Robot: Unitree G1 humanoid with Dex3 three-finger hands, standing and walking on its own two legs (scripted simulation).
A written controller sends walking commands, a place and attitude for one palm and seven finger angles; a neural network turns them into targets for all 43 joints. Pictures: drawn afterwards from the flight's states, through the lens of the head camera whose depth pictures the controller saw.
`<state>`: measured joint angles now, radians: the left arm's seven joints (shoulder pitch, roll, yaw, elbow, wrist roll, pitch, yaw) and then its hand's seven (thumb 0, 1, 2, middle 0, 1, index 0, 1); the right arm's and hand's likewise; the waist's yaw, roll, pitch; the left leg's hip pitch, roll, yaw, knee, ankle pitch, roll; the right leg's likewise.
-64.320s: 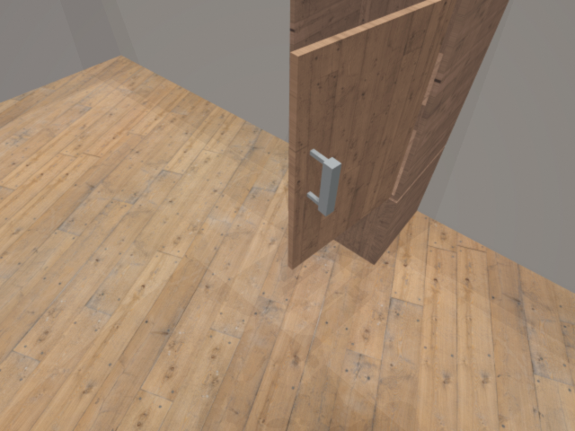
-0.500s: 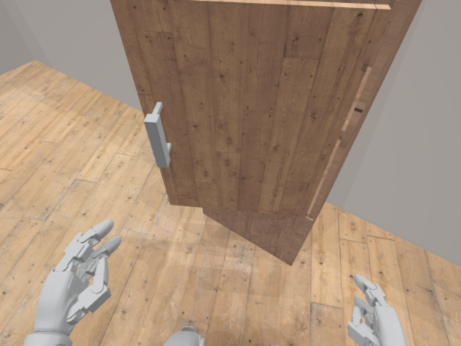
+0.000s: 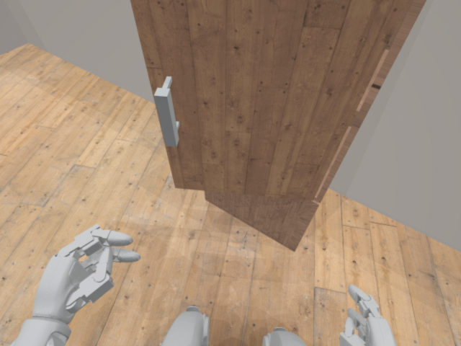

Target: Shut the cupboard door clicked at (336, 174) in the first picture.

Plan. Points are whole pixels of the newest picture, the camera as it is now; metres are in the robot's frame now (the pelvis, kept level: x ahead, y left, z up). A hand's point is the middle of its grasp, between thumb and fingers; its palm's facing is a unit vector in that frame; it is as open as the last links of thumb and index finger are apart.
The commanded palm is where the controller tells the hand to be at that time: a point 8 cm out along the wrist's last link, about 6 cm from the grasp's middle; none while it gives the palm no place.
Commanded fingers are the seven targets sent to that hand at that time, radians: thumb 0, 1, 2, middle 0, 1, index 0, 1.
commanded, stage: raise the hand and make a fist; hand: left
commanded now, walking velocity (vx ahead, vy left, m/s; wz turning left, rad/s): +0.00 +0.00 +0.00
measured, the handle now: (170, 112) +0.55 +0.16 +0.08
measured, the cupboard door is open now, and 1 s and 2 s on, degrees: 28 28 28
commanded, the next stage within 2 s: bring the fist close to the handle in 1.14 s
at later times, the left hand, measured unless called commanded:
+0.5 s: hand (93, 275) +0.21 +0.21 +0.07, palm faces -0.04 -1.00 -0.02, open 3.1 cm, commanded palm +0.19 +0.26 +0.08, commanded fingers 0.00 0.90 0.90 -1.30 -1.50 -1.30 -1.50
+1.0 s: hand (110, 261) +0.23 +0.19 +0.08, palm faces -0.05 -1.00 -0.03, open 3.1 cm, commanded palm +0.21 +0.25 +0.08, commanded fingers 0.00 0.90 0.90 -1.30 -1.50 -1.30 -1.50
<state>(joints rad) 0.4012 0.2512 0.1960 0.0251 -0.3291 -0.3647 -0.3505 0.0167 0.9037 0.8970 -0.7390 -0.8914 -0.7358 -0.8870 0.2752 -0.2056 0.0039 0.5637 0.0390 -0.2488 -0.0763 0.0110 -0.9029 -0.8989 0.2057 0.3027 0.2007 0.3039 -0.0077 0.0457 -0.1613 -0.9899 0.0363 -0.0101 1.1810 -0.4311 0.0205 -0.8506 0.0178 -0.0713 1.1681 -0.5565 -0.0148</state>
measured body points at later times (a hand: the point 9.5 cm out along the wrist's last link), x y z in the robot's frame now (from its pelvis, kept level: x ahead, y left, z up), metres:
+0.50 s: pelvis +0.00 +0.02 +0.01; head +0.04 +0.04 +0.46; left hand +0.21 +0.27 +0.07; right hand +0.20 -0.19 -0.04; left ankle +0.08 +0.11 -0.64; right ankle +0.01 -0.12 -0.64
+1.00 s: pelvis +0.01 +0.00 +0.02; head +0.05 +0.01 +0.47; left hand +0.23 +0.24 +0.08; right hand +0.18 -0.23 -0.05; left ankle +0.08 +0.11 -0.64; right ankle +0.01 -0.12 -0.64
